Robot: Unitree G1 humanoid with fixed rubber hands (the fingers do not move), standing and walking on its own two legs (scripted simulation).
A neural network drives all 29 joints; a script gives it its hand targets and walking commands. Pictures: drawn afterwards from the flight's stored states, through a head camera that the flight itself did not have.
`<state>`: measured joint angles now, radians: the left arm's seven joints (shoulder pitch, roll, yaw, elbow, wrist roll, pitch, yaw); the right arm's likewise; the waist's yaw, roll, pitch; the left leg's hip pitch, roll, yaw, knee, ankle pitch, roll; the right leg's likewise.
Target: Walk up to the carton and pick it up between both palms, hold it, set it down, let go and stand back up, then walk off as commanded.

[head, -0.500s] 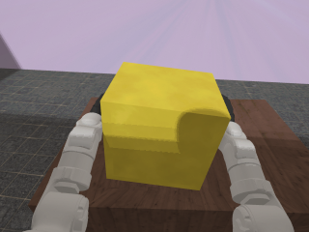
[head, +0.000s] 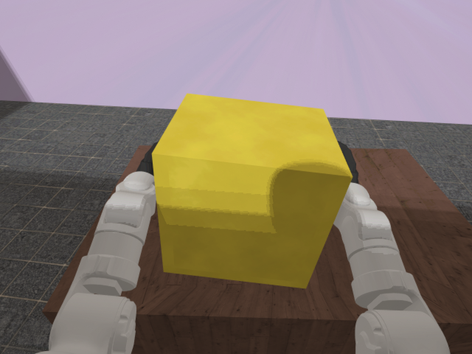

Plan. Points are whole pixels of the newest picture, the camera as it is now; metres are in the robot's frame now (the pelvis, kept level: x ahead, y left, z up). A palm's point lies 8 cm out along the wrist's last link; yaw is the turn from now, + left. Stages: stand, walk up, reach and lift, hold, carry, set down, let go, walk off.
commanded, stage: hold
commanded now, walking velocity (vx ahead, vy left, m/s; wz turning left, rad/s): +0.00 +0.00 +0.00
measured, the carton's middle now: (245, 188) +0.36 +0.02 +0.16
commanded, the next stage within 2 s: set down in 0.76 s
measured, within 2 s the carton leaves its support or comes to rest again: neither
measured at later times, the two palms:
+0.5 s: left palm (147, 179) +0.36 +0.19 +0.18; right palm (344, 186) +0.36 -0.15 +0.17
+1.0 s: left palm (146, 178) +0.36 +0.19 +0.18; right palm (344, 184) +0.36 -0.15 +0.17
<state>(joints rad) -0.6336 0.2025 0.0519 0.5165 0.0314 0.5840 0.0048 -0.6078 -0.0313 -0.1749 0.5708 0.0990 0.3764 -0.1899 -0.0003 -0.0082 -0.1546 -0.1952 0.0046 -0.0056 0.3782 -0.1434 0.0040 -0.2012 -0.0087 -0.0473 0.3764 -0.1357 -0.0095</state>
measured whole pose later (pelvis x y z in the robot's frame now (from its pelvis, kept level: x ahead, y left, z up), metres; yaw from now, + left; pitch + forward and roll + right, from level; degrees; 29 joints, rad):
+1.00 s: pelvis +0.00 +0.00 +0.00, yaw +0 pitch -3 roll +0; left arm -0.63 0.19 0.08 0.51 0.08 0.58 -0.02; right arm -0.61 -0.03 -0.17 0.57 0.10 0.38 -0.19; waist 0.00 -0.01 -0.15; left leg -0.18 0.00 -0.01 0.37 -0.14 0.00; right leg -0.19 -0.01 -0.05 0.37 -0.14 -0.01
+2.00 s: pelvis +0.03 +0.01 +0.00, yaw +0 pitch -4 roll +0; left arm -0.50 0.14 0.20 0.62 0.15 0.25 -0.09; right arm -0.48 0.04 -0.16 0.60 -0.04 0.07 -0.18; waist -0.06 -0.04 -0.04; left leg -0.08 -0.01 -0.01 0.32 -0.16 0.00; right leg -0.09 -0.02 -0.05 0.33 -0.16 0.01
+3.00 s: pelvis +0.06 +0.02 +0.00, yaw +1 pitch -1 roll +0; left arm -0.51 0.15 0.20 0.87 0.15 -0.05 -0.12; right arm -0.36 0.10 -0.21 0.69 -0.12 -0.17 -0.21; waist -0.08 -0.06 0.02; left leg -0.11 -0.02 -0.01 0.35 -0.21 0.01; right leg -0.10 -0.04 -0.05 0.31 -0.19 0.03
